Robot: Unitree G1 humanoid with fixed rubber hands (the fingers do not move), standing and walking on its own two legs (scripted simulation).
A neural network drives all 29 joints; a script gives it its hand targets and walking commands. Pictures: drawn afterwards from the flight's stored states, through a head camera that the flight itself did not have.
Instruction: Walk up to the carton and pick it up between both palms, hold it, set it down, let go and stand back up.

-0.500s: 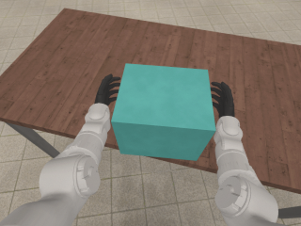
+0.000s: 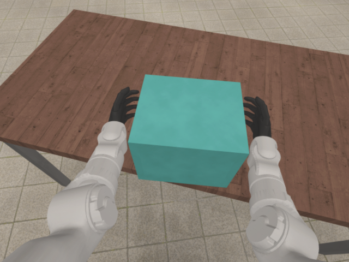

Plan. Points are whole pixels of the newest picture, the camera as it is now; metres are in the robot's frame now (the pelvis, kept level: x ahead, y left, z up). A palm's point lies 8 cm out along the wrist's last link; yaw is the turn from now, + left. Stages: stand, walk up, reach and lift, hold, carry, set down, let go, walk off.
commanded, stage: set down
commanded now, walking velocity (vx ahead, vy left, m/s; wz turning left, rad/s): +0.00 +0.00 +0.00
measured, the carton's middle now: (187, 132) +0.45 -0.03 -0.02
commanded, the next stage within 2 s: none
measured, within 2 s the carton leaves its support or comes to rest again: neither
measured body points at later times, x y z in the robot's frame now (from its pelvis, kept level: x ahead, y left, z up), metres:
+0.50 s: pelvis +0.00 +0.00 +0.00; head +0.10 +0.01 +0.44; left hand +0.46 +0.14 +0.03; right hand +0.43 -0.20 +0.04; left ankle -0.02 +0.12 -0.74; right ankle -0.01 -0.11 -0.74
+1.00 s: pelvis +0.00 +0.00 -0.01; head +0.10 +0.01 +0.43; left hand +0.47 +0.14 +0.02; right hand +0.43 -0.20 +0.03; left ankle -0.02 +0.12 -0.74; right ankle -0.01 -0.11 -0.74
